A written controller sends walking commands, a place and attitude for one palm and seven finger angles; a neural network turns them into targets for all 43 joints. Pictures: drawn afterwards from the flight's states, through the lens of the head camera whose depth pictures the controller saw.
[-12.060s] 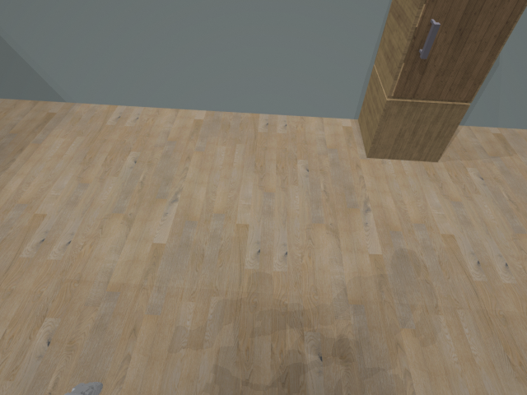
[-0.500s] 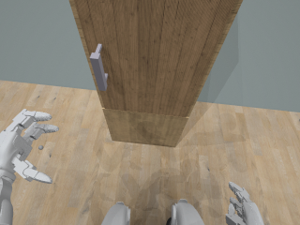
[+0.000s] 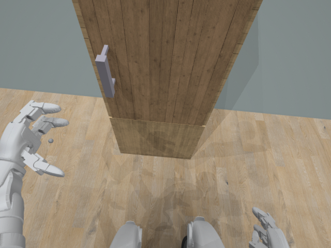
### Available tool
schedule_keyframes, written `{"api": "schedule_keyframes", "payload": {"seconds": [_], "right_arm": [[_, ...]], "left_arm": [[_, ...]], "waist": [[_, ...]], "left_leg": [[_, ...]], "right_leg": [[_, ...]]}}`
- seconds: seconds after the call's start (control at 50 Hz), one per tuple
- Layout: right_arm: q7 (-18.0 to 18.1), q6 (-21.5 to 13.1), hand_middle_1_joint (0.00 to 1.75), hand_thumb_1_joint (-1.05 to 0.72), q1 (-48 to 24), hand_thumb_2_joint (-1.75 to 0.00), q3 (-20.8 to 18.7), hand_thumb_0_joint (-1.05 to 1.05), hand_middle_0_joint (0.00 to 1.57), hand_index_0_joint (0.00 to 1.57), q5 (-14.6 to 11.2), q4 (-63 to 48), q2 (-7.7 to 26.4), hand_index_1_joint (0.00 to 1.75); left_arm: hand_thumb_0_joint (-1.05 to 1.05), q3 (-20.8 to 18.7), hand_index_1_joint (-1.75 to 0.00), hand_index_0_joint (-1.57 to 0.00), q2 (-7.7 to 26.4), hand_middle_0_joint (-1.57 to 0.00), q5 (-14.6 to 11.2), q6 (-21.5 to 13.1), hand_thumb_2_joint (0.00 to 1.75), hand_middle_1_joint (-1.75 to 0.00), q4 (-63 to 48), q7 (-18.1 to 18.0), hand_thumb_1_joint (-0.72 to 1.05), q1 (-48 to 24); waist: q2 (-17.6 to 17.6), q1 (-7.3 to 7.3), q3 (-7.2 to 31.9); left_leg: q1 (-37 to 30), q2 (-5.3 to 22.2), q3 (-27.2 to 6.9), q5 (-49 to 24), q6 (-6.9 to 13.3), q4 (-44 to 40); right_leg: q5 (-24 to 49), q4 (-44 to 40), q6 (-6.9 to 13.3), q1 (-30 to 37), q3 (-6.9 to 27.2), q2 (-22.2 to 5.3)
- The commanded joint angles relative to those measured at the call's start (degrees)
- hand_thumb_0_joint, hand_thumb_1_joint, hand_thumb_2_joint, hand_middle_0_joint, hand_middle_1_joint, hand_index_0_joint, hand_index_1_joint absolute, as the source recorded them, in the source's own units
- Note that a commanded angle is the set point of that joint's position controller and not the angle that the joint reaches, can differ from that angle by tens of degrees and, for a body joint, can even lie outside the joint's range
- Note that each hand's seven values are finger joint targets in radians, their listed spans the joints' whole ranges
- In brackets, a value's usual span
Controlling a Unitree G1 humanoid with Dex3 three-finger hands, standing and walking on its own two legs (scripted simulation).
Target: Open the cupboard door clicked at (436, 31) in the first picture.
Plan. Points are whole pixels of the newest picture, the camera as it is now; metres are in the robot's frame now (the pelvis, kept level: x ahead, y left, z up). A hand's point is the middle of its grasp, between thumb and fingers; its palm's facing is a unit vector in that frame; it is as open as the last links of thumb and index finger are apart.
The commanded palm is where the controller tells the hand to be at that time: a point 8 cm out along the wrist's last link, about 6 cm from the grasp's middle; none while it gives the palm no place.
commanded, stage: move the hooked fingers beside the handle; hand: left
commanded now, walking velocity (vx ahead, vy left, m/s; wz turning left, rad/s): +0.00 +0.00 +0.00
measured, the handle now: (107, 72) +0.56 +0.19 +0.04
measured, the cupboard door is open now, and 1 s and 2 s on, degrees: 0 0 0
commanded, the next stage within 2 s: slide the fingers in behind the handle in 1.98 s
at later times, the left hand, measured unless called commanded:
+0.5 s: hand (63, 113) +0.41 +0.26 +0.05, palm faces -0.03 -1.00 -0.02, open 14.0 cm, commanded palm +0.39 +0.31 +0.05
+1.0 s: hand (74, 92) +0.48 +0.26 +0.04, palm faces -0.05 -1.00 -0.02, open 14.0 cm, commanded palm +0.48 +0.30 +0.04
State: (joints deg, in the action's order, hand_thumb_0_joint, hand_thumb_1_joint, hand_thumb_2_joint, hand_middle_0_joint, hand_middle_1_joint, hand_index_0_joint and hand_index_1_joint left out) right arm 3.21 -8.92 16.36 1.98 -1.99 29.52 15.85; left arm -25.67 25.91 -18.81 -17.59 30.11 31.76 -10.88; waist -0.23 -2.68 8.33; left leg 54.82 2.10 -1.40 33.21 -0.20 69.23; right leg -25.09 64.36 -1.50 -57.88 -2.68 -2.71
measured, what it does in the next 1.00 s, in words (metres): stands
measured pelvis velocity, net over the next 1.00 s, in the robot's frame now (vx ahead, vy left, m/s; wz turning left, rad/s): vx -0.01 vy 0.00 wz -0.03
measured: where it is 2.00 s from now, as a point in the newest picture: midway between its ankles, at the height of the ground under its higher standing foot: outside the picture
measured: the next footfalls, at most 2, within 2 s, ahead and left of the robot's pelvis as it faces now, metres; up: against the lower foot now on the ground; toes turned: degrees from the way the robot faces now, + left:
none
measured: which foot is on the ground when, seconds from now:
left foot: down 0.00-1.00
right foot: down 0.00-1.00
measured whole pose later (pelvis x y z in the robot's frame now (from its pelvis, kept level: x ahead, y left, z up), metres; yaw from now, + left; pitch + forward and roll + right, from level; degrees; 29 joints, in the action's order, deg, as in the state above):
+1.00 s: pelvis -0.01 +0.00 -0.02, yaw -2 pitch +26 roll -3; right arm 1.8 0.3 18.9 3.4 -0.4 33.2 16.5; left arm -29.8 38.8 -7.9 -20.7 63.5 29.8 -47.6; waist -0.1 -9.3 6.6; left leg 66.6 3.0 -1.6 33.6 0.0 74.5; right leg -24.1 67.9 -1.6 -69.3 -2.5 -1.7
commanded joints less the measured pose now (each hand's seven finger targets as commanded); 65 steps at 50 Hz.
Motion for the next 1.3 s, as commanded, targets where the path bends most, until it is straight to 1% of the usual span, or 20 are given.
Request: {"api": "schedule_keyframes", "payload": {"seconds": [0.0, 0.06, 0.12, 0.22, 0.24, 0.3, 0.46, 0.5, 0.6, 0.64, 0.8, 0.9, 0.94, 1.0, 1.04, 1.1, 1.16, 1.2, 1.24, 1.28], "right_arm": [[1.1, -1.4, 0.3, -0.9, 1.9, -0.9, -4.1, 0.0, 0.2, 0.2, 0.0, -6.2, 9.9, 0.3], [1.1, -1.0, 0.3, -0.9, 2.6, -0.9, -4.1, 0.0, 0.2, 0.2, 0.1, -5.5, 10.0, 0.3], [1.3, -0.5, 0.3, -0.9, 3.5, -0.9, -4.1, 0.0, 0.2, 0.2, 0.2, -4.5, 10.2, 0.3], [0.7, 0.6, 0.3, -0.9, 4.3, -0.9, -4.3, 0.0, 0.2, 0.2, 0.4, -4.1, 10.2, 0.3], [0.6, 1.1, 0.3, -0.9, 4.7, -0.9, -4.3, 0.0, 0.2, 0.2, 0.5, -3.7, 10.3, 0.3], [0.3, 2.0, 0.3, -0.9, 4.8, -0.9, -4.2, 0.0, 0.2, 0.2, 0.5, -3.5, 10.2, 0.3], [0.2, 3.8, 0.3, -0.9, 6.3, -0.9, -4.1, 0.0, 0.2, 0.2, 0.6, -2.5, 10.7, 0.3], [0.3, 4.0, 0.3, -0.9, 6.6, -0.9, -4.1, 0.0, 0.2, 0.2, 0.6, -1.8, 10.7, 0.3], [0.4, 5.0, 0.3, -0.9, 7.5, -0.9, -4.0, 0.0, 0.2, 0.2, 0.8, -0.9, 11.2, 0.3], [0.4, 5.4, 0.3, -0.9, 8.0, -0.9, -3.9, 0.0, 0.2, 0.2, 1.0, -0.4, 11.3, 0.3], [-0.3, 7.3, 0.3, -0.9, 9.5, -0.9, -3.4, 0.0, 0.2, 0.2, 1.5, -0.3, 11.7, 0.3], [-0.3, 8.3, 0.3, -0.9, 10.4, -0.9, -2.9, 0.0, 0.2, 0.2, 1.8, 0.0, 12.1, 0.3], [-0.4, 8.6, 0.3, -0.9, 11.0, -0.9, -2.8, 0.0, 0.2, 0.2, 2.0, 0.3, 12.2, 0.3], [-0.2, 9.1, 0.3, -0.9, 11.6, -0.9, -2.3, 0.0, 0.2, 0.2, 2.1, 0.5, 12.4, 0.3], [-0.2, 9.3, 0.3, -0.9, 12.2, -0.9, -2.1, 0.0, 0.2, 0.2, 2.3, 0.7, 12.5, 0.3], [-0.4, 9.8, 0.3, -0.9, 12.8, -0.9, -1.9, 0.0, 0.2, 0.2, 2.5, 1.0, 12.6, 0.3], [-0.6, 10.5, 0.3, -0.9, 13.7, -0.9, -1.9, 0.0, 0.2, 0.2, 2.6, 0.9, 12.7, 0.3], [-0.8, 11.0, 0.3, -0.9, 14.0, -0.9, -1.9, 0.0, 0.2, 0.2, 2.8, 0.7, 12.8, 0.3], [-1.1, 11.4, 0.3, -0.9, 14.2, -0.9, -2.1, 0.0, 0.2, 0.2, 2.7, 0.0, 12.6, 0.3], [-1.3, 11.9, 0.3, -0.9, 13.9, -0.9, -1.9, 0.0, 0.2, 0.2, 2.6, -0.3, 12.6, 0.3]], "left_arm": [[0.0, -4.3, -1.2, -0.3, 15.5, -0.3, -0.3, -4.4, 0.3, -1.2, -6.8, -0.5, -0.5, -17.1], [0.0, -2.9, -1.2, -0.3, 15.4, -0.3, 0.2, -5.2, 0.3, -1.2, -5.9, 0.2, -0.5, -21.9], [0.0, -3.6, -1.2, -0.3, 16.7, -0.3, 0.6, -5.5, 0.3, -1.2, -2.0, 0.2, -0.5, -24.9], [0.0, -5.1, -1.2, -0.3, 18.8, -0.3, 1.4, -5.9, 0.3, -1.2, -0.7, -0.4, -0.5, -26.9], [0.0, -6.2, -1.2, -0.3, 20.1, -0.3, 1.8, -5.9, 0.3, -1.2, 0.2, -0.7, -0.5, -27.6], [0.0, -6.4, -1.2, -0.3, 20.2, -0.3, 2.4, -5.7, 0.3, -1.2, 3.9, -1.1, -0.5, -28.9], [0.0, -8.3, -1.2, -0.3, 24.0, -0.3, 3.3, -7.2, 0.3, -1.2, 10.1, 0.5, -0.5, -34.6], [0.0, -5.8, -1.2, -0.3, 22.4, -0.3, 3.9, -7.4, 0.3, -1.2, 12.1, 0.9, -0.5, -39.5], [0.0, -5.2, -1.2, -0.3, 24.2, -0.3, 5.3, -7.8, 0.3, -1.2, 16.0, 1.3, -0.5, -46.1], [0.0, -5.2, -1.2, -0.3, 25.7, -0.3, 5.9, -8.2, 0.3, -1.2, 15.3, 1.2, -0.5, -50.1], [0.0, -7.0, -1.2, -0.3, 29.3, -0.3, 8.2, -7.1, 0.3, -1.2, 19.3, -0.9, -0.5, -52.5], [0.0, -6.1, -1.2, -0.3, 30.2, -0.3, 9.6, -6.6, 0.3, -1.2, 21.4, -2.2, -0.5, -58.0], [0.0, -6.0, -1.2, -0.3, 30.7, -0.3, 9.9, -7.1, 0.3, -1.2, 21.1, -2.3, -0.5, -60.0], [0.0, -7.9, -1.2, -0.3, 34.4, -0.3, 10.9, -6.2, 0.3, -1.2, 25.0, -2.9, -0.5, -61.4], [0.0, -6.6, -1.2, -0.3, 34.4, -0.3, 11.7, -6.4, 0.3, -1.2, 23.9, -2.8, -0.5, -64.5], [0.0, -6.4, -1.2, -0.3, 34.6, -0.3, 12.2, -5.7, 0.3, -1.2, 26.1, -3.1, -0.5, -65.2], [0.0, -6.1, -1.2, -0.3, 34.7, -0.3, 12.7, -5.4, 0.3, -1.2, 26.0, -3.0, -0.5, -66.1], [0.0, -7.3, -1.2, -0.3, 35.4, -0.3, 12.7, -4.8, 0.3, -1.2, 26.7, -3.2, -0.5, -63.5], [0.0, -8.1, -1.2, -0.3, 35.5, -0.3, 12.2, -4.8, 0.3, -1.2, 24.6, -2.8, -0.5, -61.5], [0.0, -8.8, -1.2, -0.3, 36.5, -0.3, 12.2, -4.4, 0.3, -1.2, 24.9, -2.8, -0.5, -60.5]], "waist": [[5.3, -0.09, 17.4], [7.2, -0.43, 19.4], [5.8, -0.77, 19.5], [7.6, 0.05, 22.9], [6.0, 0.0, 24.1], [5.0, -0.59, 21.7], [5.4, -1.25, 23.2], [5.5, -2.63, 22.2], [7.1, -3.49, 22.8], [9.5, -3.48, 25.8], [9.8, -4.02, 27.5], [9.5, -6.08, 25.7], [12.0, -6.1, 28.5], [9.2, -6.94, 26.6], [12.1, -7.63, 28.6], [11.9, -8.37, 27.9], [14.6, -8.35, 30.0], [13.5, -7.94, 29.5], [13.7, -7.04, 32.6], [12.1, -6.9, 30.6]], "left_leg": [[-6.9, -1.9, 0.5, -16.4, 0.7, -11.5], [-8.6, -1.8, 0.2, -17.8, 0.6, -11.4], [-7.5, -1.7, 0.3, -18.7, 0.9, -10.5], [-9.0, -1.6, 0.4, -22.9, 0.7, -10.2], [-8.8, -1.4, 0.4, -23.7, 0.7, -10.1], [-5.7, -1.6, 1.1, -20.9, 1.0, -9.7], [-4.1, -1.5, 1.6, -21.2, 1.3, -8.2], [-3.7, -1.4, 1.4, -19.8, 1.5, -7.6], [-4.5, -1.2, 0.6, -19.1, 1.6, -7.0], [-6.7, -1.1, 0.1, -21.1, 1.3, -6.4], [-6.4, -0.8, -0.5, -23.6, 1.3, -5.5], [-5.1, -0.6, -1.2, -21.1, 1.6, -5.4], [-7.1, -0.6, -1.5, -22.4, 1.3, -5.2], [-2.3, -0.7, -1.2, -20.7, 1.8, -4.4], [-4.8, -0.5, -1.8, -22.5, 1.6, -4.1], [-4.5, -0.3, -1.9, -22.9, 1.7, -3.5], [-7.4, -0.1, -2.6, -26.7, 1.2, -3.4], [-6.5, 0.0, -2.3, -26.6, 1.3, -3.4], [-7.8, 0.1, -2.1, -29.3, 1.3, -3.4], [-5.3, 0.0, -1.7, -27.3, 1.6, -3.6]], "right_leg": [[6.7, -6.8, 2.8, 13.4, 0.0, 3.2], [7.7, -6.3, 3.0, 12.7, -0.1, 3.3], [8.6, -5.9, 3.1, 12.6, 0.1, 3.4], [12.1, -5.2, 3.2, 14.0, 0.3, 3.4], [13.4, -5.1, 2.9, 15.2, 0.3, 3.4], [12.5, -5.4, 2.6, 15.1, 0.7, 3.3], [14.2, -4.9, 2.7, 15.6, 1.6, 3.6], [13.1, -4.9, 2.5, 13.7, 1.6, 3.6], [11.2, -4.3, 2.7, 10.2, 1.2, 3.7], [12.0, -3.4, 2.9, 9.3, 0.9, 3.7], [13.3, -2.6, 2.6, 8.1, 0.4, 3.8], [11.0, -2.8, 2.5, 5.7, 0.1, 3.9], [11.0, -2.4, 2.7, 4.8, 0.0, 3.9], [11.2, -2.5, 2.4, 6.7, 0.3, 4.0], [11.6, -1.9, 2.6, 4.5, 0.0, 4.0], [11.6, -2.0, 2.5, 3.6, -0.2, 4.1], [12.8, -1.5, 2.7, 2.0, -0.7, 4.1], [13.1, -1.7, 2.5, 2.8, -0.7, 4.2], [15.3, -1.5, 2.5, 4.6, -0.6, 4.3], [15.2, -1.8, 2.4, 6.0, -0.4, 4.5]]}}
